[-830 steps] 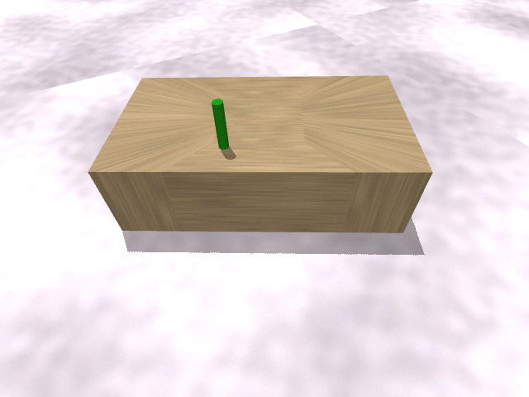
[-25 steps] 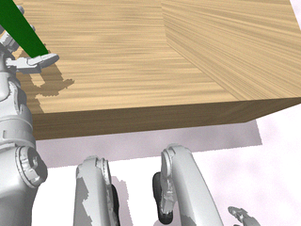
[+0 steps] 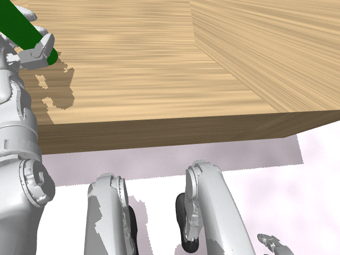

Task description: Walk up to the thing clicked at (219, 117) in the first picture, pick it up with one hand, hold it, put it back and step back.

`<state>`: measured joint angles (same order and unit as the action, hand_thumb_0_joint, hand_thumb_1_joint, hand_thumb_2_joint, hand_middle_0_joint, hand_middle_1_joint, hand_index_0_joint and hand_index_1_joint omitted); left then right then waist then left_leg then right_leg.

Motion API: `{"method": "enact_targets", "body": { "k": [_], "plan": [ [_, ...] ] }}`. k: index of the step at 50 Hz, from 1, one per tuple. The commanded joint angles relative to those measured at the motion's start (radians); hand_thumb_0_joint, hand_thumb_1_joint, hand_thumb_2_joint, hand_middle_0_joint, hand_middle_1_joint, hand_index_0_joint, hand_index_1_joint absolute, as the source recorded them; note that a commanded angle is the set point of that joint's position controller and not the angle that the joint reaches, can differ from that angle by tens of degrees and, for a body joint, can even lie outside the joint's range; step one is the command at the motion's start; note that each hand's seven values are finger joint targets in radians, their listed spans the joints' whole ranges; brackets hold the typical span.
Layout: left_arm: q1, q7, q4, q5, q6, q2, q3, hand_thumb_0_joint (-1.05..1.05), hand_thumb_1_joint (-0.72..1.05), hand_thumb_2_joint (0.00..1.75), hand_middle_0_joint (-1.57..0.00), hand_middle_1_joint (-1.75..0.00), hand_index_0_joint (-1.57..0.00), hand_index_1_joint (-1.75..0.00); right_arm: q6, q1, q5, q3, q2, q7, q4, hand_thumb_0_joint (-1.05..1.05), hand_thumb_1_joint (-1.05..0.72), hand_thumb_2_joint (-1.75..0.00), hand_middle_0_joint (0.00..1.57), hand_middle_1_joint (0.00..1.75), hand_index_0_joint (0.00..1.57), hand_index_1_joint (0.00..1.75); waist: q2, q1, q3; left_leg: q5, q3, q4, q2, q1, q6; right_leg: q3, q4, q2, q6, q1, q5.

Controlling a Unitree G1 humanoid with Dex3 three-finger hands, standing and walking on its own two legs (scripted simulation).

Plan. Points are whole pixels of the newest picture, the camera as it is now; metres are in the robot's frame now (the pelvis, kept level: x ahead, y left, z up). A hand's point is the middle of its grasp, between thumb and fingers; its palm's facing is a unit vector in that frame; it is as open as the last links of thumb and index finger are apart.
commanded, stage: settle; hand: left
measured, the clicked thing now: (20, 30) +0.56 +0.23 +0.05
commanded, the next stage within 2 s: lift in 0.84 s
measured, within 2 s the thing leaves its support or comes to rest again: leaves its support in 0.22 s
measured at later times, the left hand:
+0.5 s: hand (15, 17) +0.55 +0.22 +0.09, palm faces +0.22 -0.98 -0.02, open 5.5 cm
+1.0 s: hand out of the picture +0.55 +0.23 +0.12, palm faces +0.22 -0.98 -0.03, open 5.5 cm
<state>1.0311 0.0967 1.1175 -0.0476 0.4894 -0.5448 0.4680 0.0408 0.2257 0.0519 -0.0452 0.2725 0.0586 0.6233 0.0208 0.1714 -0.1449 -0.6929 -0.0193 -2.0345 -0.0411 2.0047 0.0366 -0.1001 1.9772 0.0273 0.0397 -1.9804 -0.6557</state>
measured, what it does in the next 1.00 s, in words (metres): rises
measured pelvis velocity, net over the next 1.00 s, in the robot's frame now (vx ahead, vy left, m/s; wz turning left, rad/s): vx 0.02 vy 0.01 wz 0.00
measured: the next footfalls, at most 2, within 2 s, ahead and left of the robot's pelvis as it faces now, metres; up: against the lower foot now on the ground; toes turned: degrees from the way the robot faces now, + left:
none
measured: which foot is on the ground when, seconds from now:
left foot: down 0.00-1.00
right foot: down 0.00-1.00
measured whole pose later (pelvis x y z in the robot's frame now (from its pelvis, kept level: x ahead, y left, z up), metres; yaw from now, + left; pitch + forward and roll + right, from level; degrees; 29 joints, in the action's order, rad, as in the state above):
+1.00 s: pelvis +0.02 +0.01 +0.10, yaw +0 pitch +34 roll -5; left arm 0.94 0.06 1.11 -0.05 0.45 -0.50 0.43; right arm 0.02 0.24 0.04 -0.05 0.25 0.03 0.68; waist 0.03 0.17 -0.15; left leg -0.65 -0.02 -1.70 -0.05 1.65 0.03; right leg -0.10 1.63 0.00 0.03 -1.62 -0.60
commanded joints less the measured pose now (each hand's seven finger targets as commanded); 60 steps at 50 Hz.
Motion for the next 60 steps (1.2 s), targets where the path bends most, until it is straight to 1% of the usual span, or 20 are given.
{"method": "enact_targets", "body": {
  "k": [1, 3, 4, 7, 8, 9, 13, 14, 15, 17, 19, 23, 26, 36, 37, 43, 46, 50, 55, 60],
  "plan": [
    [0.277, 0.011, -0.156, 0.012, 0.016, -0.147, -0.043, 0.00, 0.62, 1.23, -1.32, -1.31, -1.32, -1.31, 0.001, 0.233, -0.004, 0.075, 0.201, -0.020, -0.017, 0.00, -0.86, -0.89, 0.20, 0.30, 0.20, 0.30, 0.174, 0.014, -0.711, 0.281, -0.056, 0.270, 0.011, -0.525, -0.006, 0.050, -0.234, -0.033, 0.011, 0.430, 0.263],
    [0.369, -0.001, -0.312, -0.005, 0.025, -0.216, -0.003, 0.00, 0.59, 1.22, -1.30, -1.30, -1.31, -1.30, 0.001, 0.218, -0.009, 0.080, 0.203, -0.028, -0.031, 0.00, -0.86, -0.89, 0.20, 0.30, 0.20, 0.30, 0.198, -0.002, -0.782, 0.266, -0.039, 0.270, 0.014, -0.531, -0.001, 0.064, -0.260, -0.032, 0.006, 0.489, 0.264],
    [0.327, -0.006, -0.242, -0.004, 0.009, -0.206, -0.014, 0.00, 0.59, 1.21, -1.31, -1.29, -1.31, -1.29, 0.002, 0.222, -0.011, 0.076, 0.196, -0.031, -0.026, 0.00, -0.86, -0.89, 0.20, 0.30, 0.20, 0.30, 0.152, 0.003, -0.747, 0.242, -0.035, 0.276, 0.016, -0.496, 0.005, 0.072, -0.282, -0.035, 0.003, 0.517, 0.252],
    [0.387, -0.026, -0.364, -0.015, 0.011, -0.240, 0.013, 0.00, 0.62, 1.18, -1.28, -1.26, -1.28, -1.26, 0.001, 0.222, -0.018, 0.077, 0.198, -0.040, -0.023, 0.00, -0.86, -0.89, 0.20, 0.30, 0.20, 0.30, 0.187, -0.007, -0.798, 0.278, -0.047, 0.309, 0.013, -0.574, 0.000, 0.066, -0.292, -0.033, 0.007, 0.533, 0.274],
    [0.336, -0.030, -0.312, -0.010, 0.002, -0.229, 0.005, 0.00, 0.60, 1.16, -1.27, -1.25, -1.28, -1.25, 0.003, 0.223, -0.020, 0.075, 0.194, -0.041, -0.022, 0.00, -0.86, -0.89, 0.20, 0.30, 0.20, 0.30, 0.166, -0.006, -0.777, 0.287, -0.048, 0.317, 0.012, -0.579, 0.003, 0.064, -0.304, -0.037, 0.007, 0.539, 0.277],
    [0.381, -0.037, -0.391, -0.015, 0.009, -0.272, 0.027, 0.00, 0.64, 1.16, -1.28, -1.25, -1.29, -1.25, 0.005, 0.217, -0.023, 0.075, 0.198, -0.047, -0.023, 0.00, -0.86, -0.89, 0.20, 0.30, 0.20, 0.30, 0.173, -0.012, -0.788, 0.286, -0.049, 0.325, 0.012, -0.584, 0.003, 0.066, -0.312, -0.037, 0.008, 0.554, 0.279],
    [0.427, -0.051, -0.434, -0.021, 0.022, -0.249, 0.010, 0.00, 0.64, 1.21, -1.30, -1.30, -1.30, -1.29, -0.009, 0.199, -0.020, 0.073, 0.185, -0.057, -0.020, 0.00, -0.87, -0.89, 0.20, 0.30, 0.20, 0.30, 0.164, 0.008, -0.800, 0.291, -0.042, 0.354, 0.012, -0.630, 0.009, 0.074, -0.365, -0.042, 0.003, 0.615, 0.296],
    [0.438, -0.046, -0.425, -0.025, 0.026, -0.212, -0.019, 0.00, 0.63, 1.21, -1.29, -1.30, -1.30, -1.29, -0.010, 0.216, -0.019, 0.071, 0.179, -0.057, 0.010, 0.00, -0.87, -0.89, 0.20, 0.30, 0.20, 0.30, 0.188, 0.017, -0.771, 0.278, -0.043, 0.366, 0.013, -0.644, 0.006, 0.076, -0.377, -0.040, 0.006, 0.596, 0.284],
    [0.380, -0.048, -0.364, -0.017, 0.025, -0.242, 0.007, 0.00, 0.63, 1.22, -1.29, -1.30, -1.30, -1.30, -0.016, 0.189, -0.015, 0.073, 0.188, -0.060, -0.009, 0.00, -0.87, -0.89, 0.20, 0.30, 0.20, 0.30, 0.148, 0.018, -0.719, 0.262, -0.041, 0.371, 0.012, -0.616, 0.011, 0.077, -0.391, -0.046, 0.002, 0.602, 0.268],
    [0.357, -0.040, -0.301, -0.018, 0.029, -0.198, -0.027, 0.00, 0.60, 1.21, -1.28, -1.29, -1.28, -1.29, -0.020, 0.199, -0.012, 0.066, 0.177, -0.060, 0.036, 0.00, -0.88, -0.89, 0.20, 0.30, 0.20, 0.30, 0.157, 0.019, -0.669, 0.253, -0.038, 0.380, 0.011, -0.619, 0.010, 0.081, -0.404, -0.044, 0.004, 0.581, 0.263],
    [0.387, -0.045, -0.349, -0.013, 0.038, -0.266, 0.007, 0.00, 0.61, 1.21, -1.29, -1.29, -1.29, -1.29, -0.021, 0.200, -0.007, 0.066, 0.180, -0.059, 0.031, 0.00, -0.88, -0.89, 0.20, 0.30, 0.20, 0.30, 0.179, -0.001, -0.699, 0.273, -0.033, 0.389, 0.011, -0.643, 0.010, 0.089, -0.418, -0.045, 0.004, 0.613, 0.277],
    [0.316, -0.035, -0.216, -0.021, 0.030, -0.177, -0.027, 0.00, 0.62, 1.24, -1.30, -1.31, -1.30, -1.31, -0.021, 0.190, -0.011, 0.061, 0.180, -0.053, 0.020, 0.00, -0.87, -0.89, 0.20, 0.30, 0.20, 0.30, 0.174, 0.015, -0.649, 0.311, -0.051, 0.432, 0.009, -0.697, 0.001, 0.070, -0.440, -0.046, 0.012, 0.603, 0.297],
    [0.338, -0.042, -0.245, -0.008, 0.040, -0.227, -0.002, 0.00, 0.60, 1.25, -1.31, -1.33, -1.32, -1.33, -0.021, 0.202, -0.008, 0.065, 0.187, -0.050, 0.021, 0.00, -0.87, -0.89, 0.20, 0.30, 0.20, 0.30, 0.199, 0.000, -0.651, 0.352, -0.062, 0.450, 0.005, -0.730, -0.005, 0.063, -0.435, -0.045, 0.015, 0.591, 0.319],
    [0.393, -0.028, -0.296, -0.015, 0.058, -0.223, -0.024, 0.00, 0.62, 1.28, -1.33, -1.34, -1.34, -1.34, -0.030, 0.211, -0.008, 0.072, 0.187, -0.050, 0.010, 0.00, -0.87, -0.89, 0.20, 0.30, 0.20, 0.30, 0.196, 0.016, -0.721, 0.369, -0.053, 0.482, 0.007, -0.794, 0.001, 0.068, -0.487, -0.050, 0.010, 0.681, 0.348],
    [0.373, -0.032, -0.291, -0.013, 0.058, -0.259, 0.007, 0.00, 0.64, 1.28, -1.33, -1.34, -1.33, -1.34, -0.025, 0.218, -0.009, 0.072, 0.190, -0.051, 0.024, 0.00, -0.87, -0.89, 0.20, 0.30, 0.20, 0.30, 0.202, -0.001, -0.717, 0.353, -0.060, 0.501, 0.006, -0.807, -0.004, 0.066, -0.492, -0.047, 0.011, 0.685, 0.330],
    [0.407, -0.035, -0.343, -0.023, 0.060, -0.220, -0.020, 0.00, 0.66, 1.30, -1.33, -1.34, -1.33, -1.34, -0.024, 0.218, -0.008, 0.070, 0.191, -0.049, 0.020, 0.00, -0.87, -0.89, 0.20, 0.30, 0.20, 0.30, 0.248, -0.003, -0.737, 0.451, -0.099, 0.534, -0.006, -0.956, -0.022, 0.049, -0.496, -0.049, 0.021, 0.618, 0.342],
    [0.354, -0.035, -0.250, -0.018, 0.054, -0.197, -0.028, 0.00, 0.64, 1.32, -1.33, -1.36, -1.34, -1.36, -0.026, 0.222, -0.006, 0.065, 0.182, -0.048, 0.045, 0.00, -0.87, -0.89, 0.20, 0.30, 0.20, 0.30, 0.202, 0.016, -0.646, 0.387, -0.087, 0.544, -0.001, -0.871, -0.014, 0.051, -0.514, -0.049, 0.016, 0.640, 0.324],
    [0.372, -0.042, -0.314, -0.022, 0.061, -0.201, -0.024, 0.00, 0.52, 1.22, -1.28, -1.34, -1.30, -1.32, -0.026, 0.212, -0.007, 0.072, 0.185, -0.048, 0.021, 0.00, -0.90, -0.90, 0.20, 0.30, 0.20, 0.30, 0.199, -0.005, -0.694, 0.397, -0.077, 0.557, 0.003, -0.895, -0.012, 0.056, -0.535, -0.051, 0.017, 0.686, 0.336],
    [0.262, -0.032, -0.249, -0.030, 0.054, -0.175, -0.022, 0.00, 0.53, 1.23, -1.29, -1.36, -1.32, -1.34, -0.027, 0.209, -0.012, 0.070, 0.175, -0.044, 0.020, 0.00, -0.90, -0.90, 0.20, 0.30, 0.20, 0.30, 0.169, -0.009, -0.671, 0.392, -0.064, 0.578, 0.009, -0.880, -0.008, 0.058, -0.567, -0.050, 0.013, 0.764, 0.358],
    [0.271, -0.039, -0.413, -0.041, 0.056, -0.181, -0.018, 0.00, 0.53, 1.24, -1.29, -1.36, -1.32, -1.35, -0.028, 0.205, -0.019, 0.078, 0.175, -0.045, 0.004, 0.00, -0.90, -0.90, 0.20, 0.30, 0.20, 0.30, 0.195, -0.035, -0.739, 0.488, -0.065, 0.610, 0.007, -0.989, -0.013, 0.055, -0.594, -0.053, 0.017, 0.827, 0.417]
  ]
}}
